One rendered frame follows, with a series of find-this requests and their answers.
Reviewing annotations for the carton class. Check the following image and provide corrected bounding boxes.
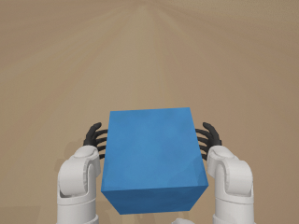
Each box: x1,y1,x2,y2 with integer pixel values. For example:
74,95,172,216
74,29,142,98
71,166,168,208
101,107,209,215

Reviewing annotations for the robot left forearm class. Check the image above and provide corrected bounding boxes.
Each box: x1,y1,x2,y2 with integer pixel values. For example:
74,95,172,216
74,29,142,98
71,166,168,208
56,145,101,224

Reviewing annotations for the robot right forearm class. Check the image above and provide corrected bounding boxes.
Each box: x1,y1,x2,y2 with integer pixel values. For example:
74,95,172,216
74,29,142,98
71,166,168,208
206,146,256,224

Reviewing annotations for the robot right hand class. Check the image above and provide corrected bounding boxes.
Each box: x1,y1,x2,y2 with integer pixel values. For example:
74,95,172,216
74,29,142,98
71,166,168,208
195,122,222,161

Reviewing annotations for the robot left hand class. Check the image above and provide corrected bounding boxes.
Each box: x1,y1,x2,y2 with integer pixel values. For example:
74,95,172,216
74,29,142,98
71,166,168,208
83,122,108,160

